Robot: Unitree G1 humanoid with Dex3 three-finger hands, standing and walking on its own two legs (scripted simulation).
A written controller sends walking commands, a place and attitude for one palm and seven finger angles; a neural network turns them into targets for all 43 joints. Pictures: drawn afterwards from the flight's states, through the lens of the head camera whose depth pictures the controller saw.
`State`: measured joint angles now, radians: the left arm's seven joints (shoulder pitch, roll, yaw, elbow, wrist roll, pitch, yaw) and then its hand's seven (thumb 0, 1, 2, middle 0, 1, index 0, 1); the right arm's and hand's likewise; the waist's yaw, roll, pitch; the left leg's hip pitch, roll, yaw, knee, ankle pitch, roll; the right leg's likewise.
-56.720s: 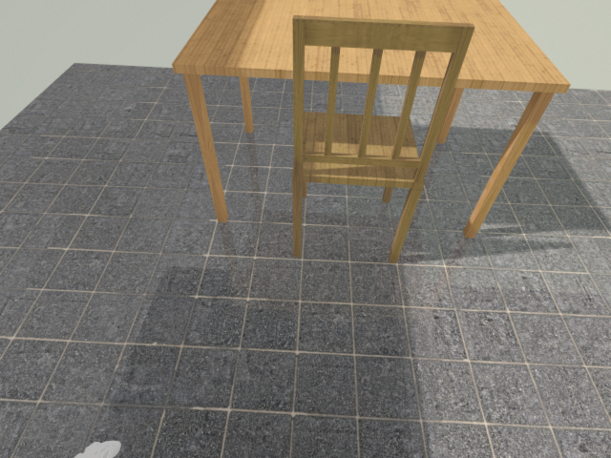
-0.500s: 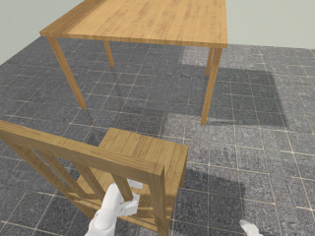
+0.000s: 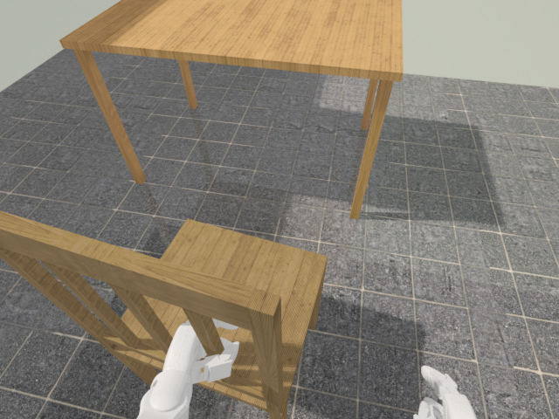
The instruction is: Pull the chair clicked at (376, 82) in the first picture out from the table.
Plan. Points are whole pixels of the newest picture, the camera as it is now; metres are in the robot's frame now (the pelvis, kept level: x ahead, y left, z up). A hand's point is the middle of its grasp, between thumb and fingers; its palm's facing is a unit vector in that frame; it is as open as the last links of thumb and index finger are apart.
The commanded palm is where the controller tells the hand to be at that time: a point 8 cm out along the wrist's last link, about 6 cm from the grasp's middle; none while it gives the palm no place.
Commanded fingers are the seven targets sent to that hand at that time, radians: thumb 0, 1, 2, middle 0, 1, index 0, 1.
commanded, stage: open the thumb and straighten the fingers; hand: left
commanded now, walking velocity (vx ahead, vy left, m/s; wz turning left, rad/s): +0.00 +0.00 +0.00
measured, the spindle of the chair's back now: (155, 328) +0.27 +0.21 -0.06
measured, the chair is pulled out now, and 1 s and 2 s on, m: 0.74 0.74 0.74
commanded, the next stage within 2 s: draw the fingers out of the gap in 0.60 s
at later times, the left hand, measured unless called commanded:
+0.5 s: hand (217, 355) +0.23 +0.11 -0.06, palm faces -0.09 -0.99 -0.14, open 16.2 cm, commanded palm +0.21 +0.16 -0.04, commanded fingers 0.00 -0.55 0.20 0.00 0.00 0.00 0.00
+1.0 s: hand (203, 397) +0.18 +0.12 -0.07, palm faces -0.06 -0.99 -0.13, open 17.5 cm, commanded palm +0.16 +0.17 -0.05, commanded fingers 0.00 -0.55 0.20 0.00 0.00 0.00 0.00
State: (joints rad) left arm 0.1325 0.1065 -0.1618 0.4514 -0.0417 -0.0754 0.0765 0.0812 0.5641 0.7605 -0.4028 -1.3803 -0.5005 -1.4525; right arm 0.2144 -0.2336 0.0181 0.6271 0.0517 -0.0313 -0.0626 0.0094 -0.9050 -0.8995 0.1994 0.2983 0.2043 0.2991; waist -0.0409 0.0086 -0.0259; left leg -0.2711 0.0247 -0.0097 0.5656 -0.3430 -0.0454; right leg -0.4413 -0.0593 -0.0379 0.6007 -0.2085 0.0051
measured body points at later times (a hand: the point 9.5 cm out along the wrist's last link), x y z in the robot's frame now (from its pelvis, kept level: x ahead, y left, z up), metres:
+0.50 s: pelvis +0.02 +0.01 -0.03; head +0.05 -0.01 +0.41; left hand +0.23 +0.16 -0.05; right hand +0.19 -0.22 -0.12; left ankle -0.03 +0.15 -0.73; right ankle +0.06 -0.12 -0.73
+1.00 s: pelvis +0.03 +0.01 -0.05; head +0.06 +0.00 +0.40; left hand +0.18 +0.17 -0.05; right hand +0.22 -0.22 -0.12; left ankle -0.03 +0.15 -0.73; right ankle +0.06 -0.12 -0.73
